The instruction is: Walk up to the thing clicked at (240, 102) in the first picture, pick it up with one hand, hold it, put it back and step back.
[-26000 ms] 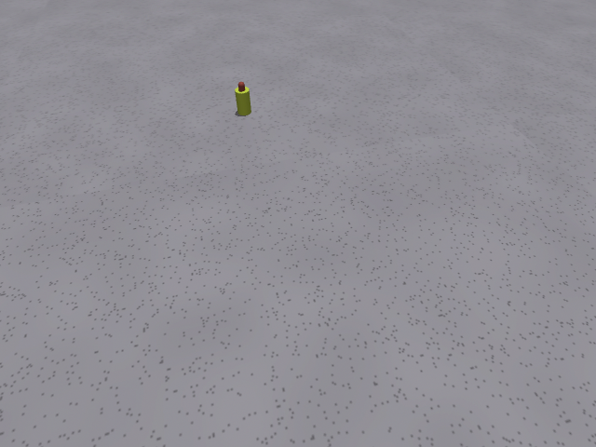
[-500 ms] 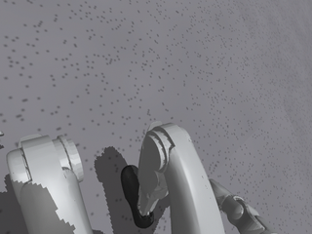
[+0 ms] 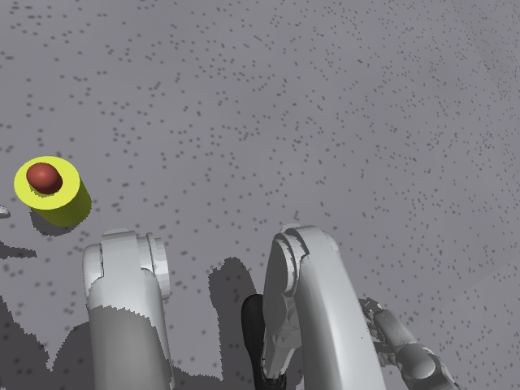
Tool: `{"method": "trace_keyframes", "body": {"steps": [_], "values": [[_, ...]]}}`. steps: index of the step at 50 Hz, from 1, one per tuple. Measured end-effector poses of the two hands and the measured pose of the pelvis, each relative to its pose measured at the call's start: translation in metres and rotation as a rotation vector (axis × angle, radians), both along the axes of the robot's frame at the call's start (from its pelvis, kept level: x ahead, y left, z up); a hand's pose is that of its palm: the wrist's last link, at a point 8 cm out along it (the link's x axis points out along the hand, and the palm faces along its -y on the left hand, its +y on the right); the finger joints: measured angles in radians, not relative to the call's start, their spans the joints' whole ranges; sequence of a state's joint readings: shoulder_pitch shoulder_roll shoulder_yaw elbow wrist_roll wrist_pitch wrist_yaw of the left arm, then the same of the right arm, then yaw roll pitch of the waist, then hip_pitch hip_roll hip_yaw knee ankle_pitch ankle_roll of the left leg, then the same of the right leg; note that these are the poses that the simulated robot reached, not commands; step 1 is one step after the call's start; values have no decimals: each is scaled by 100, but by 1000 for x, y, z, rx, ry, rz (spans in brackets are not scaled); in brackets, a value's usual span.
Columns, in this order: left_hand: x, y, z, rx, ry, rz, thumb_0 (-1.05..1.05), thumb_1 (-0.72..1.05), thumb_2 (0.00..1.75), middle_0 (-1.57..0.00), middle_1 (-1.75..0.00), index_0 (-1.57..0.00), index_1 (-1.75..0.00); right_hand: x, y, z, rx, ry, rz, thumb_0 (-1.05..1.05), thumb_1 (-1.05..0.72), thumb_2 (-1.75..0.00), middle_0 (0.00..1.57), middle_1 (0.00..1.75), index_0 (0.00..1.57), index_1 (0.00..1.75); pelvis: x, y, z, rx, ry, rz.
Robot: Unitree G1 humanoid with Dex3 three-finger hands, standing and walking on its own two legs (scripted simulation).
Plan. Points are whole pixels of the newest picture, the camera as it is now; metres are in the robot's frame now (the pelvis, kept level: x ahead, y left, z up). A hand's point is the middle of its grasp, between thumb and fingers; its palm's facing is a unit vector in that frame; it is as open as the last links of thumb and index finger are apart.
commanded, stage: home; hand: left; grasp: from the side
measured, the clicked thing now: (55, 191) +0.41 +0.30 -0.22
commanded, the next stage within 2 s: none
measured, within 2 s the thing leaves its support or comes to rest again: neither
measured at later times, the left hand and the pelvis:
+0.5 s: hand out of the picture +0.27 +0.37 +0.04, palm faces +0.32 -0.81 -0.50, open 17.1 cm; pelvis +0.01 -0.01 +0.14, yaw +8 degrees
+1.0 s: hand out of the picture +0.23 +0.27 +0.26, palm faces +0.36 -0.87 -0.34, open 17.2 cm; pelvis +0.07 +0.01 +0.36, yaw +13 degrees
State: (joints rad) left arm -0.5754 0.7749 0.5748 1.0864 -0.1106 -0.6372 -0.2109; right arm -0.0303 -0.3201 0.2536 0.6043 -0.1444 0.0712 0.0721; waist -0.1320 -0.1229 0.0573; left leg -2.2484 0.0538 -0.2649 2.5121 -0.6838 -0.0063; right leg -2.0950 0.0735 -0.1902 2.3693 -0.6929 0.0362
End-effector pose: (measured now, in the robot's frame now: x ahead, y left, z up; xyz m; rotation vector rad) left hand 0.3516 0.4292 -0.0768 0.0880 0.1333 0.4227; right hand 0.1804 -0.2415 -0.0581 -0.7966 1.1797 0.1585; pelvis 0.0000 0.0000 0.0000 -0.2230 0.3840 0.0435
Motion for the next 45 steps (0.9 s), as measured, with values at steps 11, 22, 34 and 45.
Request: {"method": "trace_keyframes", "body": {"steps": [11,22,34,45], "values": [[-36,40,70,165,289,126,-1,-49,8,-7,-6,-7,-6,-18,-9,0,90,55,-193,0,-91,-90,21,30,21,30,1,-7,34,52,113,34],[-96,1,137,221,548,140,-1,-48,9,-7,-7,-6,-7,-6,-2,41,193,33,-310,0,-90,-90,21,30,21,30,7,-10,105,98,200,61],[-134,-56,246,99,629,181,-1,-45,12,-8,-8,-8,-7,76,21,194,258,-269,-248,0,-90,-90,21,30,21,30,32,-13,232,127,135,110],[-150,-99,331,-17,690,161,-1,-47,10,-7,-7,-7,-7,96,34,309,294,-421,-231,0,-90,-90,21,30,21,30,59,-1,324,147,-2,154]]}}
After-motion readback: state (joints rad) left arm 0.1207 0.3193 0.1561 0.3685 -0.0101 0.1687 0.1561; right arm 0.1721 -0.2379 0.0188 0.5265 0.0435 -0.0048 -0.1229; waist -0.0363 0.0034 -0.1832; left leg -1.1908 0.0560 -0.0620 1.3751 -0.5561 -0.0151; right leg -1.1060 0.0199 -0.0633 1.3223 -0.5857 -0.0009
